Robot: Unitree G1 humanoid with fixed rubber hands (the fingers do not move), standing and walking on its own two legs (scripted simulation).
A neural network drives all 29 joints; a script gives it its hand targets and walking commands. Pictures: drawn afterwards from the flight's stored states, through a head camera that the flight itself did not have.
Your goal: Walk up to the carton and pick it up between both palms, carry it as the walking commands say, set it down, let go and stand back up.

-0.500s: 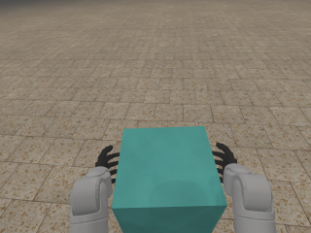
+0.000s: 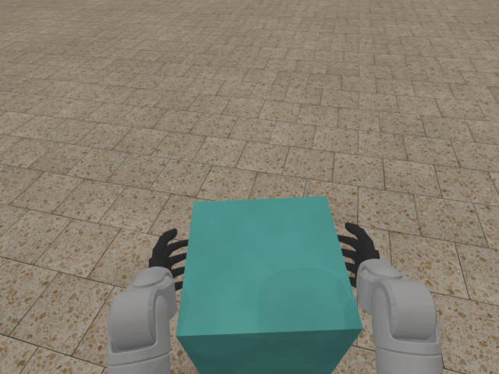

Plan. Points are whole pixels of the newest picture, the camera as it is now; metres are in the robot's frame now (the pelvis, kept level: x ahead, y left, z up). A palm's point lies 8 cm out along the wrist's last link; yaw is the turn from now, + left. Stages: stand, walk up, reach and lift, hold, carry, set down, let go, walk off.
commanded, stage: carry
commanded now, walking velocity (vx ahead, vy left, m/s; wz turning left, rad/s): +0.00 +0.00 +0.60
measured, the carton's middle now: (263, 294) +0.28 +0.00 +0.00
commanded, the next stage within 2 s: none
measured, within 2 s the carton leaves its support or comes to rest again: neither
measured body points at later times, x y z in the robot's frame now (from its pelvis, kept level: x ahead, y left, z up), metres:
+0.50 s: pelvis -0.01 +0.01 +0.00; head +0.00 +0.01 +0.45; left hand +0.20 +0.24 +0.06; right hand +0.29 -0.04 +0.06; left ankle +0.02 +0.10 -0.72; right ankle +0.00 -0.13 -0.67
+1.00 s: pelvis -0.06 +0.01 +0.01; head -0.04 +0.00 +0.46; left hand +0.09 +0.29 +0.09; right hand +0.26 +0.04 +0.09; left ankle -0.10 +0.11 -0.71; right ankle +0.01 -0.11 -0.72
